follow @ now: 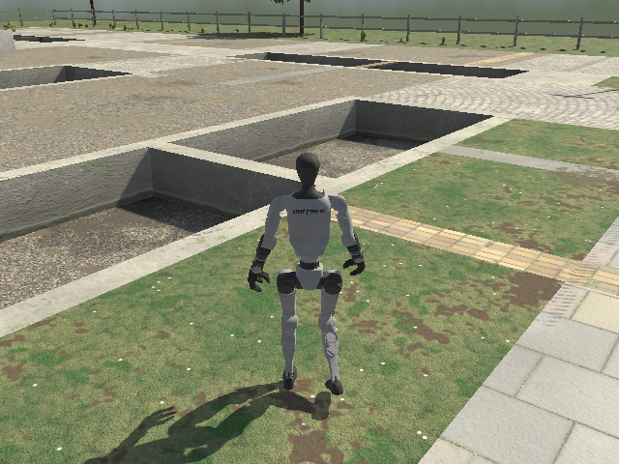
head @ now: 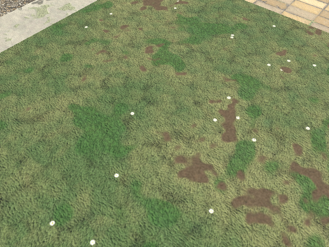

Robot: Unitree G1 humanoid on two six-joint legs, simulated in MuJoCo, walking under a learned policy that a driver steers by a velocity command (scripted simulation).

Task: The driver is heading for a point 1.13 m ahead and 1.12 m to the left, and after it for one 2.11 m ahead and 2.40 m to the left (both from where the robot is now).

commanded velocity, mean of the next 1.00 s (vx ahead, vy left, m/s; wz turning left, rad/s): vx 0.07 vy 0.00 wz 0.44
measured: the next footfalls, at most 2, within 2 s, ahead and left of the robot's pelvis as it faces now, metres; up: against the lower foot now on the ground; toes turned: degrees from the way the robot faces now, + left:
right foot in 0.30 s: +0.18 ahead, -0.11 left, +0.00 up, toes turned +13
left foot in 0.72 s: +0.09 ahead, +0.14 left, +0.00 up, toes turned +24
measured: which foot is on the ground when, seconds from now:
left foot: down 0.00-0.30, up 0.32-0.70, down 0.72-1.00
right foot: up 0.00-0.28, down 0.30-0.72, up 0.74-1.00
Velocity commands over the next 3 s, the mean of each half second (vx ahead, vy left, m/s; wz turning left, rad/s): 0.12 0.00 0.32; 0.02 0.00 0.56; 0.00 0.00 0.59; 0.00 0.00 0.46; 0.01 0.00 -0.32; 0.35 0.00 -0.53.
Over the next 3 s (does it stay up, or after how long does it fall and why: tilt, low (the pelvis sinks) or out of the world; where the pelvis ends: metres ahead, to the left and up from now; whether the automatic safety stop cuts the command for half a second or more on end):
stays up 0.23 0.11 0.01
